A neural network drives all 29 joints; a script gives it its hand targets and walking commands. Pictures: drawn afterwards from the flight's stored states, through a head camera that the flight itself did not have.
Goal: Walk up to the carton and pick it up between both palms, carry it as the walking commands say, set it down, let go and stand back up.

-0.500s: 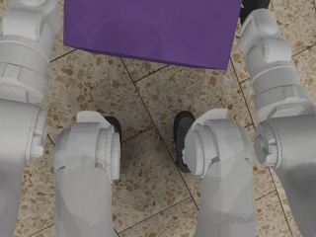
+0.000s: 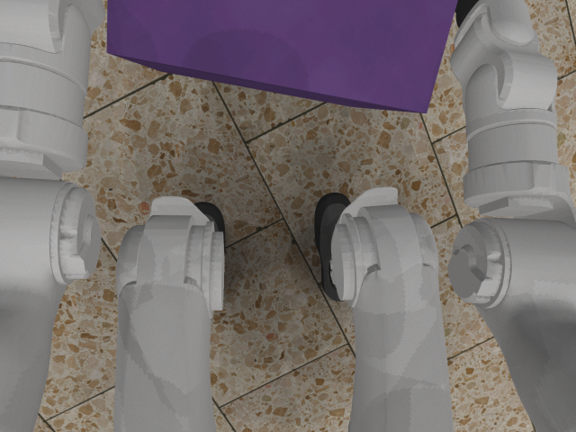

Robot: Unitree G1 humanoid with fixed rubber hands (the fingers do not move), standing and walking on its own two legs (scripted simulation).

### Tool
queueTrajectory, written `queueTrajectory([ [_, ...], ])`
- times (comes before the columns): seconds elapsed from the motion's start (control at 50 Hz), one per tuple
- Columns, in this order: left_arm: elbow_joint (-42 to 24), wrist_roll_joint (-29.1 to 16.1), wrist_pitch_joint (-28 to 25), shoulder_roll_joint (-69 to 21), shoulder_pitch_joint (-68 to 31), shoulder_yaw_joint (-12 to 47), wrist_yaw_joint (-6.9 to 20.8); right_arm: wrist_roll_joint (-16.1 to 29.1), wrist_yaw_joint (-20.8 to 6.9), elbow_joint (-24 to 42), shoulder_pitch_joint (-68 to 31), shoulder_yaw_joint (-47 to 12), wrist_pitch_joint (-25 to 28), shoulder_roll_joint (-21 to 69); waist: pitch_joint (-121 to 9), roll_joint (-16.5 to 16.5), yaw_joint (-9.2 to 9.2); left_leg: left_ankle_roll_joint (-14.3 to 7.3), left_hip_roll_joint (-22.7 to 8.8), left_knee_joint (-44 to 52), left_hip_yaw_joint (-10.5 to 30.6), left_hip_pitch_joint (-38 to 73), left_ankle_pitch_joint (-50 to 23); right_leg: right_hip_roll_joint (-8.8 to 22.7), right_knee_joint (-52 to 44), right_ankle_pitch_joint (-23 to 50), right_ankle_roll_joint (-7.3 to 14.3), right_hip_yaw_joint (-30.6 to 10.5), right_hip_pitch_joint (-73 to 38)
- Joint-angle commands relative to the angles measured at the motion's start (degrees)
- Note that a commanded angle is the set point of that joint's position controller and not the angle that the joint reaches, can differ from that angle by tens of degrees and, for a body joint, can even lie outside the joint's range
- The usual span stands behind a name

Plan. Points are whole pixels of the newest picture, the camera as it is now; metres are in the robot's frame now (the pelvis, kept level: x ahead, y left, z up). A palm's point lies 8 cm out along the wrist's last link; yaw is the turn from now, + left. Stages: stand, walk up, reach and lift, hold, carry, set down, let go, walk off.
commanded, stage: reach and lift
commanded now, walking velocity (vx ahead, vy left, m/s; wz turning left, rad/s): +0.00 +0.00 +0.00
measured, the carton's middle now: (280, 13) +0.53 -0.02 -0.21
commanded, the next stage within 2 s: none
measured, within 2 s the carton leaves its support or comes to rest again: neither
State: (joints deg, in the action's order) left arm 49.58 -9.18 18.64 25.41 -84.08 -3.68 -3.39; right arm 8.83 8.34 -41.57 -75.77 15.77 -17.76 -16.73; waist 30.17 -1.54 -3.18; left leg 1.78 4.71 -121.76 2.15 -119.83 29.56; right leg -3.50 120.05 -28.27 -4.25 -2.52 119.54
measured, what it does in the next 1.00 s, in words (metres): rises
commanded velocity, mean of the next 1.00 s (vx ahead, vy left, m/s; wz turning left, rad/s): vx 0.00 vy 0.00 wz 0.00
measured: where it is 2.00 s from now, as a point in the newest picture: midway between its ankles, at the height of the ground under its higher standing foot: (271, 270)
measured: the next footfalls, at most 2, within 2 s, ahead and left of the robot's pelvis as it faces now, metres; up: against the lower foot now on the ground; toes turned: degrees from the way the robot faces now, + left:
none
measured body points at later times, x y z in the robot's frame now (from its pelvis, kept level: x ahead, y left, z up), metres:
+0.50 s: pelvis -0.02 +0.01 +0.05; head +0.33 +0.02 +0.32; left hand +0.56 +0.17 -0.07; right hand +0.52 -0.21 -0.06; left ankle +0.14 +0.12 -0.36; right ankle +0.15 -0.13 -0.36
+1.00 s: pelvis -0.02 +0.00 +0.11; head +0.32 +0.00 +0.39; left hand +0.55 +0.17 +0.00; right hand +0.51 -0.21 +0.00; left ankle +0.14 +0.12 -0.36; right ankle +0.15 -0.13 -0.36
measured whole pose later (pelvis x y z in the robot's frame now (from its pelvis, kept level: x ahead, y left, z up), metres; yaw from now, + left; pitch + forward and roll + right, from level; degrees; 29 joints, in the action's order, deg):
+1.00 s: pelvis -0.02 +0.00 +0.11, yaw +1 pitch +22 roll -1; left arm 39.0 0.9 25.5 17.9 -77.1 -16.4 0.4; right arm -2.0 4.8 -29.2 -70.1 24.1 -26.8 -10.6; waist 29.9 -0.1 -3.6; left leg 1.9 6.4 -101.6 3.2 -98.5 25.4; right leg -4.7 100.7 -25.1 -4.8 -4.5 98.0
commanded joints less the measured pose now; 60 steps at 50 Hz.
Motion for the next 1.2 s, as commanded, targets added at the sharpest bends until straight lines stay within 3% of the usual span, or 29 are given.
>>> queueTrajectory([
  [0.0, -23.01, -6.31, -0.64, -59.99, -33.90, 19.01, 15.52, 7.34, -15.05, 23.77, -45.35, -28.43, -0.06, 56.79, -135.53, 4.52, 2.71, -1.27, 2.78, 11.90, -8.57, 44.81, -19.55, -3.36, -10.95, 20.07, 2.58, 7.41, -48.71],
  [0.08, -21.09, -3.84, -0.32, -61.36, -33.49, 16.37, 16.74, 4.76, -15.62, 22.68, -44.59, -27.51, -0.70, 58.41, -132.66, 1.72, 1.37, -2.20, 2.77, 14.03, -7.37, 41.82, -15.28, -3.70, -11.51, 17.19, 2.79, 8.54, -48.28],
  [0.14, -22.28, -4.34, 0.71, -63.37, -32.89, 17.43, 17.51, 5.36, -15.44, 26.66, -45.71, -28.01, -1.64, 58.20, -137.82, 4.70, 0.89, -2.35, 2.94, 15.17, -7.81, 44.29, -17.34, -3.95, -13.46, 19.55, 2.54, 7.64, -52.74],
  [0.16, -17.82, -2.90, 1.10, -60.38, -33.55, 15.39, 18.04, 2.94, -15.74, 17.90, -42.24, -25.30, -2.69, 58.75, -126.69, 3.17, 0.90, -2.03, 2.75, 15.77, -8.68, 36.24, -10.87, -3.39, -14.50, 14.47, 2.80, 7.51, -48.92],
  [0.2, -14.21, -0.72, 1.33, -64.37, -31.30, 13.66, 19.09, 0.70, -16.64, 15.57, -40.13, -23.50, -2.45, 59.61, -122.24, 2.05, -1.86, -2.41, 2.70, 17.23, -6.91, 36.10, -9.47, -3.71, -15.66, 11.30, 2.91, 8.48, -45.24],
  [0.26, -20.71, -3.28, 1.18, -65.25, -35.90, 16.60, 19.20, 0.44, -18.09, 16.84, -38.27, -24.64, -3.16, 60.47, -128.81, 2.94, -4.13, -1.63, 2.72, 18.80, -5.92, 42.14, -9.58, -3.72, -16.63, 11.46, 3.41, 9.21, -45.33],
  [0.34, -19.41, -3.12, 2.84, -68.85, -29.91, 16.97, 18.95, 4.80, -18.77, 29.73, -48.16, -29.34, -2.98, 60.21, -143.00, 2.53, -0.89, -2.52, 3.97, 19.90, -4.21, 55.20, -17.02, -4.61, -17.26, 15.71, 2.85, 9.69, -48.63],
  [0.36, -18.96, -3.01, 2.61, -67.25, -31.04, 17.09, 18.39, 3.62, -18.71, 25.91, -44.54, -28.36, -3.56, 59.88, -138.10, 3.26, -1.50, -2.07, 3.41, 20.30, -4.48, 54.15, -16.90, -4.21, -17.48, 15.33, 2.82, 9.69, -44.36],
  [0.38, -24.35, -4.83, 3.02, -69.26, -32.62, 19.89, 18.09, 5.61, -18.55, 31.59, -47.94, -30.07, -3.67, 59.91, -148.02, 3.64, -1.74, -2.15, 3.96, 20.07, -4.42, 60.64, -19.63, -4.57, -17.86, 17.06, 2.96, 9.70, -50.07],
  [0.46, -18.39, -1.19, 4.16, -66.21, -32.44, 16.98, 17.63, 2.08, -20.08, 20.51, -42.74, -25.83, -5.32, 58.31, -129.41, 4.67, -1.16, -1.68, 2.96, 24.10, -3.27, 55.19, -8.64, -4.13, -20.83, 6.53, 4.01, 9.54, -38.63],
  [0.48, -18.96, -1.06, 3.51, -66.92, -33.17, 16.74, 17.93, 1.55, -20.89, 17.41, -40.92, -24.85, -5.15, 59.38, -126.50, 4.03, -2.88, -1.63, 2.42, 25.48, -2.00, 55.04, -7.45, -3.99, -21.64, 6.08, 3.75, 10.44, -36.32],
  [0.52, -28.76, -5.02, 3.91, -69.03, -36.73, 22.39, 17.88, 5.31, -20.62, 28.55, -44.11, -29.25, -4.95, 60.39, -146.95, 6.33, -2.09, -1.14, 3.47, 24.32, -3.29, 65.45, -15.79, -4.32, -21.67, 13.84, 4.12, 9.55, -47.50],
  [0.54, -24.43, -2.58, 4.05, -66.41, -35.89, 19.41, 17.84, 3.42, -20.64, 21.07, -41.63, -25.71, -5.83, 59.56, -139.82, 8.00, -1.98, -1.58, 3.19, 24.07, -3.47, 59.86, -11.33, -4.08, -20.64, 9.58, 3.75, 9.61, -42.42],
  [0.58, -26.76, -2.53, 4.22, -64.95, -36.88, 20.29, 17.71, 4.01, -20.39, 22.74, -42.48, -27.01, -6.28, 61.49, -140.49, 7.64, -0.94, -1.64, 3.13, 25.87, -3.73, 61.77, -12.67, -4.19, -22.18, 10.73, 3.46, 9.18, -44.95],
  [0.6, -31.37, -5.29, 4.30, -68.09, -38.18, 22.70, 17.72, 5.44, -20.48, 26.36, -43.44, -29.66, -6.88, 63.49, -148.52, 5.36, -2.70, -1.82, 3.69, 26.69, -3.34, 67.40, -14.15, -5.04, -23.40, 13.04, 3.70, 9.63, -50.82],
  [0.62, -26.97, -4.45, 4.91, -67.71, -36.04, 21.12, 18.03, 4.99, -20.23, 23.98, -42.66, -28.26, -6.82, 61.98, -141.96, 6.64, -1.24, -1.51, 3.60, 26.81, -3.96, 62.75, -11.30, -4.30, -24.09, 9.66, 3.87, 8.72, -48.32],
  [0.68, -17.94, -0.79, 5.43, -69.19, -32.10, 15.47, 19.25, 1.40, -20.80, 19.54, -43.34, -23.26, -6.88, 60.17, -129.98, 5.81, -2.20, -1.97, 3.20, 28.62, -4.05, 55.44, -3.50, -4.02, -26.26, 2.91, 4.13, 8.63, -43.52],
  [0.78, -22.10, -2.02, 4.57, -68.88, -32.82, 17.69, 20.27, 2.37, -21.08, 21.44, -41.43, -25.57, -6.88, 64.71, -138.16, 4.21, -3.29, -1.78, 4.02, 29.61, -4.98, 56.67, -7.65, -4.51, -28.27, 8.04, 3.68, 8.05, -53.08],
  [0.82, -27.02, -4.17, 4.74, -70.99, -31.22, 19.71, 20.34, 4.23, -20.69, 29.13, -43.26, -30.96, -7.06, 65.20, -149.88, 1.36, -2.58, -2.19, 4.97, 29.89, -5.10, 61.91, -13.95, -4.75, -28.54, 13.60, 2.65, 8.19, -62.22],
  [0.84, -20.43, -2.07, 5.36, -69.99, -29.03, 16.95, 20.66, 1.81, -20.51, 23.62, -40.85, -27.64, -7.38, 62.44, -141.07, 2.72, -3.65, -1.80, 4.10, 29.15, -5.24, 56.66, -11.66, -4.47, -27.89, 11.49, 2.79, 8.08, -55.71],
  [0.88, -19.65, -1.53, 5.30, -69.39, -27.57, 16.42, 21.11, 1.44, -20.66, 21.78, -37.84, -28.01, -7.60, 65.40, -138.27, 1.48, -1.14, -2.05, 4.55, 30.94, -5.57, 55.41, -9.78, -4.40, -29.52, 10.30, 3.16, 7.14, -58.91],
  [0.9, -18.03, -0.64, 4.90, -70.51, -26.02, 16.04, 21.40, 0.17, -21.08, 19.13, -35.83, -25.99, -7.53, 65.11, -134.60, 0.64, -3.61, -2.13, 4.23, 31.94, -4.85, 54.19, -8.17, -4.57, -29.90, 9.14, 2.63, 8.12, -55.98],
  [0.94, -22.27, -1.12, 4.29, -69.51, -25.90, 17.29, 21.25, 3.72, -21.36, 24.10, -37.71, -30.06, -7.27, 67.60, -140.79, 1.83, 0.33, -2.58, 4.64, 32.76, -5.22, 56.82, -12.96, -4.65, -30.16, 13.76, 2.05, 7.39, -60.85],
  [0.96, -26.73, -2.29, 4.14, -69.32, -29.19, 18.80, 21.11, 3.65, -21.67, 24.13, -36.07, -31.13, -7.69, 67.67, -144.14, 0.37, -1.42, -2.46, 4.17, 32.68, -4.31, 59.49, -13.84, -4.66, -29.90, 14.75, 2.00, 7.93, -62.01],
  [1.0, -29.04, -1.89, 4.07, -69.13, -27.69, 20.71, 20.42, 4.68, -21.11, 27.00, -35.89, -34.08, -7.59, 68.36, -147.59, 1.65, -0.15, -2.21, 4.93, 32.17, -5.40, 63.35, -16.38, -5.39, -29.97, 16.62, 2.31, 7.20, -63.93],
  [1.02, -34.88, -3.66, 3.91, -68.63, -28.44, 23.80, 19.96, 7.30, -20.75, 30.76, -35.94, -37.20, -7.49, 70.14, -157.38, 2.58, 2.66, -2.11, 5.49, 31.70, -5.25, 68.83, -21.45, -5.45, -29.25, 21.12, 2.08, 6.06, -70.47],
  [1.04, -32.08, -3.36, 4.61, -69.06, -26.00, 24.27, 19.62, 6.97, -20.13, 32.65, -36.91, -37.00, -7.17, 67.79, -154.24, 2.56, 0.14, -1.73, 5.39, 31.55, -4.95, 68.28, -20.98, -5.69, -29.49, 20.57, 2.35, 6.63, -67.14],
  [1.08, -32.53, -4.12, 4.92, -67.77, -27.41, 23.26, 19.14, 6.93, -19.20, 36.30, -40.13, -36.63, -7.09, 64.43, -152.38, 2.91, 1.49, -2.14, 5.15, 32.99, -4.43, 67.65, -18.40, -5.20, -30.38, 18.60, 2.47, 5.65, -69.03],
  [1.18, -31.33, -3.47, 3.91, -67.75, -28.89, 23.28, 19.39, 4.64, -19.41, 26.89, -34.43, -34.42, -7.54, 65.95, -141.88, 2.76, 0.49, -2.03, 4.88, 37.10, -4.14, 66.27, -12.30, -4.77, -34.40, 13.45, 2.96, 5.79, -66.59],
])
